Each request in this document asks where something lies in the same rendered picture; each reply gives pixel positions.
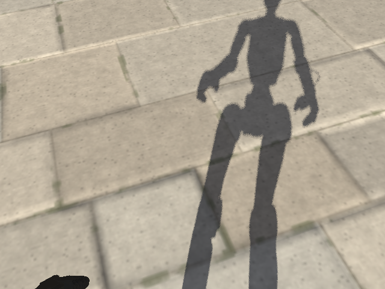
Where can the left robot hand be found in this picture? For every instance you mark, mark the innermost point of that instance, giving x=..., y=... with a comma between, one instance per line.
x=65, y=282

